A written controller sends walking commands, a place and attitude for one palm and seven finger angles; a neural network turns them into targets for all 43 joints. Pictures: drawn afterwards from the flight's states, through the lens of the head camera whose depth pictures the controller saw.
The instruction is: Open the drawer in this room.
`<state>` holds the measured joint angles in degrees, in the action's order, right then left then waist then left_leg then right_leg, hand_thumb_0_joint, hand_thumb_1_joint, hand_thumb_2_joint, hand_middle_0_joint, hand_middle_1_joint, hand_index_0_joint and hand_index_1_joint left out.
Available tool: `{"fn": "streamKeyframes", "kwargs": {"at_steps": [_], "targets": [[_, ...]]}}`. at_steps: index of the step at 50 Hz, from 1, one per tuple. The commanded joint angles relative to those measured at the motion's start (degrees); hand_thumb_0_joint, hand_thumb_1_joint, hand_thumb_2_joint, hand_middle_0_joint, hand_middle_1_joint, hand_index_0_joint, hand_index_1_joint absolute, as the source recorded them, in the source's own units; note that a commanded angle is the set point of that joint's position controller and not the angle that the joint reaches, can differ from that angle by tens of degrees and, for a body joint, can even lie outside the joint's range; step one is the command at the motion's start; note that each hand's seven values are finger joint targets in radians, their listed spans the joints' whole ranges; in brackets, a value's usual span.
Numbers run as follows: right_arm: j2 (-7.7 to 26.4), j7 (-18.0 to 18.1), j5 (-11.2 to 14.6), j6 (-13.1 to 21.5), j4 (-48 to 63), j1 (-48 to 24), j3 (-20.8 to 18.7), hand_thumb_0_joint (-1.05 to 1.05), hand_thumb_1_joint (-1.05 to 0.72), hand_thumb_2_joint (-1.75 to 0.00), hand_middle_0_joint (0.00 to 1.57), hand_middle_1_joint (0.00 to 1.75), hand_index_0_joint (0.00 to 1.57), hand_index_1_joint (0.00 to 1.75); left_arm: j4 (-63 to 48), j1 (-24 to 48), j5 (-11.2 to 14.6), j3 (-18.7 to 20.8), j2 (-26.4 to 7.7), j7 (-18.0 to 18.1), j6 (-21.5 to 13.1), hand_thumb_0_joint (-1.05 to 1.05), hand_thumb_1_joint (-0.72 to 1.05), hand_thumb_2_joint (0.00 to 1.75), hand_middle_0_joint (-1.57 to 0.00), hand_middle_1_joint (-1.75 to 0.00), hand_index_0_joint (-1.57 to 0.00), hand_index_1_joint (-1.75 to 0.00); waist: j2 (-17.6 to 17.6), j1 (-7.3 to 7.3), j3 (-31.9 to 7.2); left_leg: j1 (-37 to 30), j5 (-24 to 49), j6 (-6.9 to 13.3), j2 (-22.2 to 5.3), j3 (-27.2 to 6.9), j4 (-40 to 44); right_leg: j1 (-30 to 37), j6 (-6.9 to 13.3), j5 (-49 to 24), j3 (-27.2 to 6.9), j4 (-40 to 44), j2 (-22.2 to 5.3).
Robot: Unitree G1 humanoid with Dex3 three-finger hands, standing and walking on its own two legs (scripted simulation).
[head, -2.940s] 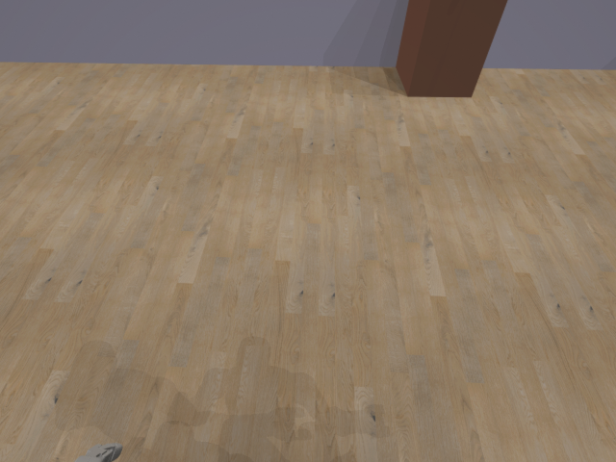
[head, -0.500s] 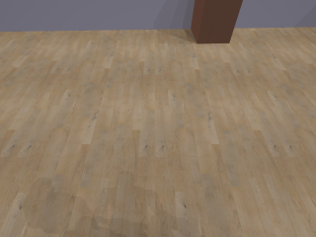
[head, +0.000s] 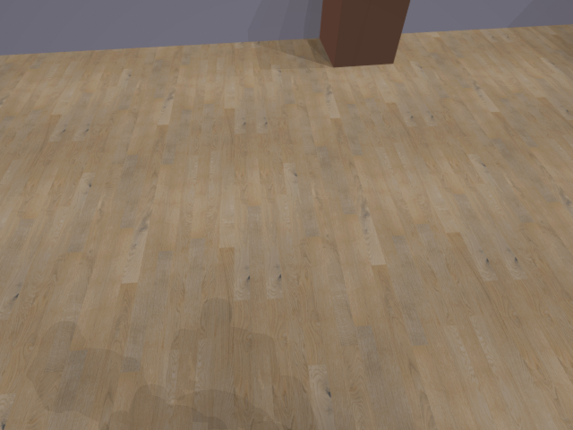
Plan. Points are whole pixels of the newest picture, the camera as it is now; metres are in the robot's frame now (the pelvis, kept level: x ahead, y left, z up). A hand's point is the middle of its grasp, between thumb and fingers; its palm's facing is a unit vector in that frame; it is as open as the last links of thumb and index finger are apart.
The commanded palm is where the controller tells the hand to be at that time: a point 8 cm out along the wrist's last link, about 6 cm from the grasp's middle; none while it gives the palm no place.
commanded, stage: turn or walk to find it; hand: left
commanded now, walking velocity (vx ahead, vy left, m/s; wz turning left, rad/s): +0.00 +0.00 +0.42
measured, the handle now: out of the picture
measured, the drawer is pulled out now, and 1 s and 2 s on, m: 0.00 0.00 0.00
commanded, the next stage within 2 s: stand and wait in 0.78 s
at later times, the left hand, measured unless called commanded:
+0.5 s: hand out of the picture +0.01 +0.22 -0.18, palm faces +0.20 -0.95 -0.24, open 7.4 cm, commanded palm none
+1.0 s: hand out of the picture +0.07 +0.23 -0.15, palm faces +0.33 -0.91 -0.26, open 7.4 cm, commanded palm none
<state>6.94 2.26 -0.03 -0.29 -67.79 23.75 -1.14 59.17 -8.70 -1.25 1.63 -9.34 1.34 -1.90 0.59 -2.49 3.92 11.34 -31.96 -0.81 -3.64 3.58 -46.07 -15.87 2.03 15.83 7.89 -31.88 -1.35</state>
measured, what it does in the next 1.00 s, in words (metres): steps on the spot, turning left: left foot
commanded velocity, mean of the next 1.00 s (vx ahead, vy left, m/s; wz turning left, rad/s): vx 0.00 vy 0.00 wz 0.32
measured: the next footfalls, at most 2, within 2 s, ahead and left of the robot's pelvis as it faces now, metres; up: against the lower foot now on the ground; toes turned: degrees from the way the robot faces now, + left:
left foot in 0.10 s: +0.07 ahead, +0.14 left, +0.00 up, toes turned +18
right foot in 1.02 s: +0.11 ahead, -0.09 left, +0.00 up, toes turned +16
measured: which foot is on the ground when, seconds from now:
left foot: up 0.00-0.08, down 0.10-1.00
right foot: down 0.00-0.54, up 0.56-1.00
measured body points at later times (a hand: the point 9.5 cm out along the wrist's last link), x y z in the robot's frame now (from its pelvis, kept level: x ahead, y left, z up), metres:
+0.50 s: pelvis +0.04 +0.03 +0.00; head +0.07 +0.05 +0.44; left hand +0.00 +0.27 -0.16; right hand +0.16 -0.22 -0.14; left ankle +0.01 +0.12 -0.71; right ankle +0.02 -0.11 -0.73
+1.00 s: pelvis +0.04 +0.01 +0.00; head +0.06 +0.01 +0.45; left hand +0.05 +0.28 -0.13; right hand +0.15 -0.20 -0.15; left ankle +0.03 +0.12 -0.73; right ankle +0.07 -0.10 -0.72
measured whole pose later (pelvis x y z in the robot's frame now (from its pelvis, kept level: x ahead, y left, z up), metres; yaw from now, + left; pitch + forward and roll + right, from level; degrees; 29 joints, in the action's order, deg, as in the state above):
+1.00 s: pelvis +0.04 +0.01 +0.00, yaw +19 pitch +0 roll +1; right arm 10.3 0.2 -1.5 -1.4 -56.6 13.0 -2.9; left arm 53.4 -9.6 -1.1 2.7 -11.5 1.3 1.8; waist 0.4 -1.4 2.1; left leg 16.0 -11.7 1.7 2.3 0.1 -27.8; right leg -16.6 -3.4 19.8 2.0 -37.1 -2.5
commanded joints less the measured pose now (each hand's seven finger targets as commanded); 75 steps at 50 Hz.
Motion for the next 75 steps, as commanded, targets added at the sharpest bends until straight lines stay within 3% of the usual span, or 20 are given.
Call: {"fn": "streamKeyframes", "kwargs": {"at_steps": [1, 5, 8, 11, 16, 19, 25, 26, 27, 28, 29, 34, 45, 49, 51, 53, 56, 62, 68, 75], "targets": [[1.87, 0.15, -0.22, 0.85, 2.06, 3.41, -0.16, 0.0, -0.9, -0.9, 0.2, 0.3, 0.2, 0.3, 0.1, -3.68, 0.08, 1.28, -8.02, 1.15, 0.76, 0.0, 0.9, 0.9, -0.2, -0.3, -0.2, -0.3, -4.64, 1.08, -4.24, 4.51, 6.98, -0.3, -1.83, -1.0, 7.65, 6.15, 7.41, -27.39, -9.22, 10.21, -14.67], [4.87, -0.42, -0.91, 0.72, 2.77, 1.57, -0.45, 0.0, -0.9, -0.9, 0.2, 0.3, 0.2, 0.3, -0.76, -3.24, 1.08, 1.02, -4.5, 0.5, 2.42, 0.0, 0.9, 0.9, -0.2, -0.3, -0.2, -0.3, 2.26, 1.76, 1.09, 2.08, 21.74, 1.03, -5.75, -5.74, 23.78, -3.04, -1.0, -0.65, -2.63, 6.51, -6.41], [8.65, -0.37, -0.98, 1.17, 5.38, -4.36, -1.15, 0.0, -0.9, -0.9, 0.2, 0.3, 0.2, 0.3, -1.35, -3.78, 0.7, 1.27, -3.89, 0.36, 2.63, 0.0, 0.9, 0.9, -0.2, -0.3, -0.2, -0.3, 11.05, 3.27, 3.12, 7.89, 34.03, 4.57, -9.42, -12.35, 28.6, 2.52, -3.62, -2.73, -0.33, -0.56, -3.1], [9.87, 0.01, -0.81, 1.3, 6.33, -5.33, -1.74, 0.0, -0.9, -0.9, 0.2, 0.3, 0.2, 0.3, -0.95, -7.01, 0.62, 1.4, -4.59, 0.55, 2.07, 0.0, 0.9, 0.9, -0.2, -0.3, -0.2, -0.3, 7.4, 3.21, -2.86, -1.14, 51.32, 5.62, -8.74, -10.94, 22.55, 2.24, -3.65, -5.38, -1.07, -0.22, -4.11], [9.73, -0.51, -0.53, 0.25, 10.76, -7.78, -2.53, 0.0, -0.9, -0.9, 0.2, 0.3, 0.2, 0.3, -1.97, -11.62, 0.02, 2.96, -9.27, 1.19, 1.45, 0.0, 0.9, 0.9, -0.2, -0.3, -0.2, -0.3, -5.44, 3.77, -8.51, 6.42, 41.83, 1.02, -1.37, -2.02, 9.23, 13.69, 0.23, -31.72, -5.53, 1.5, -13.64], [7.41, -1.01, -0.53, -0.7, 15.13, -16.35, -2.47, 0.0, -0.9, -0.9, 0.2, 0.3, 0.2, 0.3, -1.88, -14.9, -0.88, 3.13, -11.08, 1.37, 1.68, 0.0, 0.9, 0.9, -0.2, -0.3, -0.2, -0.3, -12.91, 6.87, -4.35, 17.97, -1.17, -0.13, 1.71, -1.36, -9.86, 14.04, 8.82, -45.65, -10.66, 7.47, -24.01], [8.83, -2.77, -0.74, -1.0, 15.5, -12.13, -2.49, 0.0, -0.9, -0.9, 0.2, 0.3, 0.2, 0.3, -5.4, -7.02, -0.54, 3.47, -13.58, 0.81, 2.3, 0.0, 0.9, 0.9, -0.2, -0.3, -0.2, -0.3, -9.4, 1.26, -5.32, 2.54, 17.89, -0.44, 1.95, 4.35, 11.83, 3.67, 1.02, -25.8, 2.21, -0.1, -17.43], [11.73, -2.91, -1.04, -0.66, 14.95, -9.35, -3.18, 0.0, -0.9, -0.9, 0.2, 0.3, 0.2, 0.3, -5.76, -6.9, -0.03, 3.46, -13.04, 0.62, 2.6, 0.0, 0.9, 0.9, -0.2, -0.3, -0.2, -0.3, -3.1, -0.53, -6.96, -5.17, 25.94, 0.47, 0.13, 1.66, 18.28, -1.54, -1.46, -18.71, 3.55, -7.04, -15.73], [18.0, -2.78, -1.56, -0.12, 15.36, -6.54, -4.61, 0.0, -0.9, -0.9, 0.2, 0.3, 0.2, 0.3, -7.71, -7.75, 0.51, 3.13, -10.0, 0.2, 2.93, 0.0, 0.9, 0.9, -0.2, -0.3, -0.2, -0.3, 13.87, -1.38, -8.64, -10.96, 40.59, 7.08, -13.19, -18.22, 23.51, -12.62, -5.97, 6.23, 5.52, -20.23, -7.94], [21.51, -2.35, -1.05, -0.25, 14.82, -3.54, -5.2, 0.0, -0.9, -0.9, 0.2, 0.3, 0.2, 0.3, -10.14, -3.88, 0.19, 2.24, -8.76, 0.47, 3.2, 0.0, 0.9, 0.9, -0.2, -0.3, -0.2, -0.3, 15.3, -2.86, -8.14, -8.08, 47.15, 12.47, -20.72, -25.99, 27.4, -15.11, -6.29, 24.16, -0.35, -30.0, -4.99], [20.85, -1.48, -1.02, 0.11, 14.2, -3.95, -5.22, 0.0, -0.9, -0.9, 0.2, 0.3, 0.2, 0.3, -9.93, -2.61, 0.18, 2.46, -8.69, 0.94, 3.83, 0.0, 0.9, 0.9, -0.2, -0.3, -0.2, -0.3, 12.72, -2.64, -8.59, -7.14, 43.87, 12.57, -19.83, -27.02, 27.6, -17.17, -5.74, 22.22, -5.91, -34.33, -5.07], [15.38, -1.08, -0.94, 0.8, 17.05, -13.31, -3.44, 0.0, -0.9, -0.9, 0.2, 0.3, 0.2, 0.3, -6.47, -6.61, 0.07, 3.24, -8.59, -0.38, 3.73, 0.0, 0.9, 0.9, -0.2, -0.3, -0.2, -0.3, 6.02, 2.5, -6.15, -1.77, 38.19, 9.57, -10.38, -14.36, 28.07, -14.3, -6.43, 6.55, -7.02, -35.17, -5.44], [13.97, -1.27, -1.61, 0.01, 15.4, -10.19, -4.16, 0.0, -0.9, -0.9, 0.2, 0.3, 0.2, 0.3, -8.95, -2.67, 0.26, 2.03, -5.71, 0.1, 3.6, 0.0, 0.9, 0.9, -0.2, -0.3, -0.2, -0.3, 7.32, 0.91, -5.41, -0.5, 32.32, 11.32, -10.01, -18.08, 28.66, -5.86, -5.61, 9.12, -5.98, -14.16, -2.07], [12.4, -1.42, -1.04, 0.09, 14.13, -11.23, -3.6, 0.0, -0.9, -0.9, 0.2, 0.3, 0.2, 0.3, -5.92, -9.44, 0.43, 1.63, -5.86, 0.55, 2.25, 0.0, 0.9, 0.9, -0.2, -0.3, -0.2, -0.3, 4.66, 4.17, -6.87, 4.9, 29.38, 7.18, -6.15, -15.34, 23.12, 8.09, -4.86, -3.34, -5.47, 6.89, -1.31], [6.58, -1.82, -0.03, 0.28, 14.08, -8.92, -2.28, 0.0, -0.9, -0.9, 0.2, 0.3, 0.2, 0.3, -5.48, -8.42, -0.19, 1.84, -11.45, 1.12, 0.87, 0.0, 0.9, 0.9, -0.2, -0.3, -0.2, -0.3, -12.2, 2.32, -6.2, 12.78, 12.79, 0.54, 2.94, -5.97, 13.63, 11.73, 0.46, -7.07, -22.04, 15.62, -16.27], [8.7, -1.65, -1.01, -1.3, 14.44, -11.6, -2.63, 0.0, -0.9, -0.9, 0.2, 0.3, 0.2, 0.3, -6.36, -5.97, -0.07, 2.37, -12.85, 0.93, 1.07, 0.0, 0.9, 0.9, -0.2, -0.3, -0.2, -0.3, -17.12, 3.45, -1.73, 11.0, 3.23, 0.09, 2.77, -6.15, 3.37, 0.0, 6.99, -0.77, -26.39, 20.35, -20.25], [7.05, -1.65, -0.79, -1.28, 10.1, -8.38, -2.36, 0.0, -0.9, -0.9, 0.2, 0.3, 0.2, 0.3, -4.96, -3.9, 0.17, 1.1, -9.13, 0.57, 0.75, 0.0, 0.9, 0.9, -0.2, -0.3, -0.2, -0.3, -7.91, 1.36, -0.43, 10.23, 7.82, -0.24, 2.11, -4.66, -1.76, 2.41, 6.24, -14.84, -16.54, 16.11, -13.92], [5.69, -0.91, -0.45, -0.89, 8.17, -9.64, -1.41, 0.0, -0.9, -0.9, 0.2, 0.3, 0.2, 0.3, -0.47, -9.63, 0.11, 1.07, -8.63, 0.74, 0.7, 0.0, 0.9, 0.9, -0.2, -0.3, -0.2, -0.3, -8.6, 3.64, -3.01, 6.18, 8.5, -1.16, 0.8, -2.13, 9.03, 8.12, 6.5, -26.6, -14.5, 13.11, -12.82], [8.18, -0.15, -0.5, 0.61, 4.37, -6.58, -0.85, 0.0, -0.9, -0.9, 0.2, 0.3, 0.2, 0.3, 1.9, -8.88, 0.86, 0.18, -5.32, 0.66, 1.11, 0.0, 0.9, 0.9, -0.2, -0.3, -0.2, -0.3, -0.68, 2.69, -3.89, -6.58, 30.72, 0.77, -4.89, -5.05, 23.59, 2.44, -0.82, -13.16, -9.55, 11.67, -5.82], [6.89, 0.05, -0.48, 0.91, 3.26, -7.65, -0.04, 0.0, -0.9, -0.9, 0.2, 0.3, 0.2, 0.3, 5.6, -10.66, 0.81, -0.87, -4.7, 0.51, 1.59, 0.0, 0.9, 0.9, -0.2, -0.3, -0.2, -0.3, 2.29, 3.16, 1.9, -0.1, 21.17, 1.15, -3.52, -5.45, 28.73, 4.92, -1.77, -4.95, -9.09, 14.61, -5.29]]}}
